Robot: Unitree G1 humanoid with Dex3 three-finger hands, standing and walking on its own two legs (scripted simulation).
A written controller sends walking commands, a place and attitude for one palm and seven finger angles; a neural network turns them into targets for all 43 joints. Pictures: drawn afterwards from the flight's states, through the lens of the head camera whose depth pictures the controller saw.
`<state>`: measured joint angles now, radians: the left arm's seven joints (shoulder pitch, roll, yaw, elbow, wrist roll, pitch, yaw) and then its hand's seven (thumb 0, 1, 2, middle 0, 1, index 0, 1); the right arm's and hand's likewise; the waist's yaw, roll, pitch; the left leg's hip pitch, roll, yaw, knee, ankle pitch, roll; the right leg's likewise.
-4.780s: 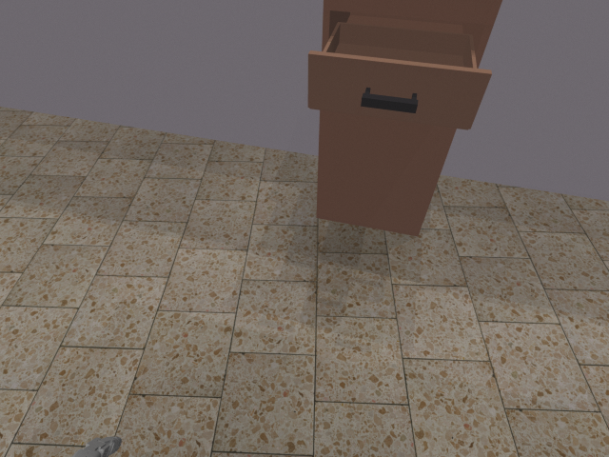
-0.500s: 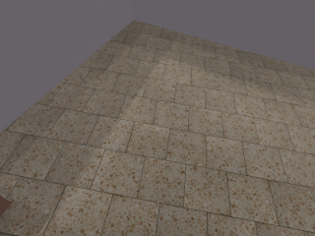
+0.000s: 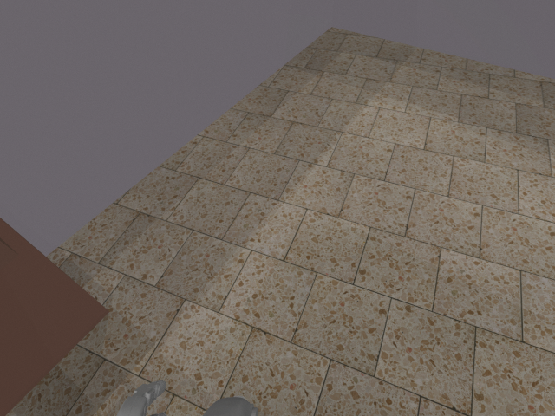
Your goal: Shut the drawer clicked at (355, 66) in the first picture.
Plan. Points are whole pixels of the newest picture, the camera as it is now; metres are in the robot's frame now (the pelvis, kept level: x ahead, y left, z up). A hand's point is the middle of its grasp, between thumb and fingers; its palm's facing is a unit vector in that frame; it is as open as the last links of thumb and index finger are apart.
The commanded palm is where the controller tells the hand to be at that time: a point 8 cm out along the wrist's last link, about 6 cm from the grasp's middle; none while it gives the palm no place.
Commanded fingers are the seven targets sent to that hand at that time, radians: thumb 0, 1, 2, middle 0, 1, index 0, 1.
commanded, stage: turn to face it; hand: left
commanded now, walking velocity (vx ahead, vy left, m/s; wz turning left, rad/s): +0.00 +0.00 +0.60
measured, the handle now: out of the picture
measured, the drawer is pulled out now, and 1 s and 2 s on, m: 0.28 0.28 0.28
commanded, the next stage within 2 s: take the last steps up to it in 1.42 s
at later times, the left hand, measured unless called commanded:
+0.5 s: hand out of the picture -0.06 +0.28 -0.18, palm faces +0.36 -0.89 -0.26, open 7.4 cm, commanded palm none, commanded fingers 0.00 0.90 0.90 -0.20 -0.30 -0.20 -0.30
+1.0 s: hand out of the picture -0.01 +0.24 -0.14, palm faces +0.54 -0.79 -0.28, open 7.4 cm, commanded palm none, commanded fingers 0.00 0.90 0.90 -0.20 -0.30 -0.20 -0.30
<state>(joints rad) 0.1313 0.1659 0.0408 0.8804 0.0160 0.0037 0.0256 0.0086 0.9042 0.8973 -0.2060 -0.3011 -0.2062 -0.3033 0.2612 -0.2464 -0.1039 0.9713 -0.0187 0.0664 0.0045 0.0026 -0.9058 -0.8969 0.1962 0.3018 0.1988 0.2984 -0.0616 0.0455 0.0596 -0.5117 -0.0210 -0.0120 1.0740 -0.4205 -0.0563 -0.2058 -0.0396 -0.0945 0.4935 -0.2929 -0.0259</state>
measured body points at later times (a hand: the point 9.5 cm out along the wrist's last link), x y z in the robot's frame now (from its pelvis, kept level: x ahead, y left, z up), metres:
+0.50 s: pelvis -0.01 +0.06 +0.00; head +0.02 +0.10 +0.44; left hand -0.08 +0.33 -0.16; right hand +0.21 -0.14 -0.11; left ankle -0.03 +0.14 -0.74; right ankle +0.02 -0.11 -0.65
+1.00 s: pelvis +0.00 +0.01 +0.00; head +0.04 +0.00 +0.45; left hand -0.04 +0.28 -0.12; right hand +0.17 -0.19 -0.16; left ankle -0.09 +0.12 -0.65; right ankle +0.06 -0.08 -0.74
